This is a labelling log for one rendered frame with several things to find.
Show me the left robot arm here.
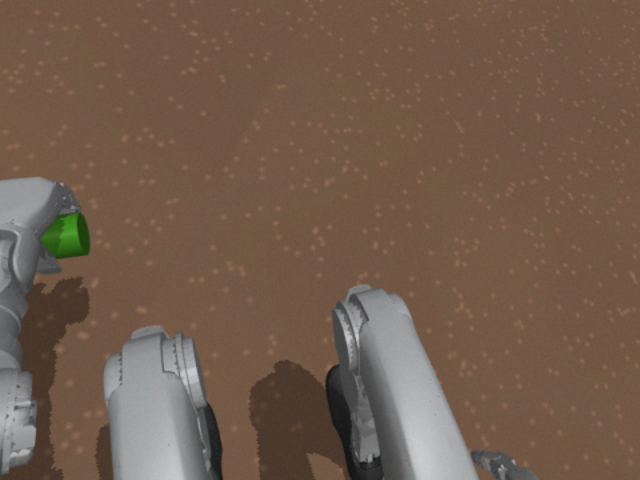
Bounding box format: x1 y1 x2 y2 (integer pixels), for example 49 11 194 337
0 223 41 480

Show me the left robot foot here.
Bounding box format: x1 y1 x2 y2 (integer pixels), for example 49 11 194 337
204 402 223 480

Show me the right robot foot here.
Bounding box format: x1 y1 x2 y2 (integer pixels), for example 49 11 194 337
326 364 384 480

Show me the right robot hand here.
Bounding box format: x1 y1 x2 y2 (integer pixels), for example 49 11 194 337
471 450 539 480

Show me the can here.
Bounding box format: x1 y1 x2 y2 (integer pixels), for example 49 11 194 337
40 213 90 259

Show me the left robot hand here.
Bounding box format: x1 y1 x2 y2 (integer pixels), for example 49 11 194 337
0 177 82 274

